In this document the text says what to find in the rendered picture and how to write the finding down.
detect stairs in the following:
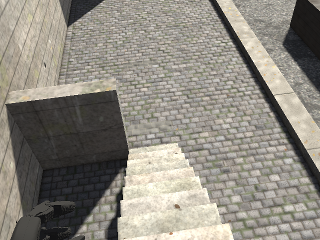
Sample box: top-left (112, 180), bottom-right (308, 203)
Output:
top-left (117, 143), bottom-right (234, 240)

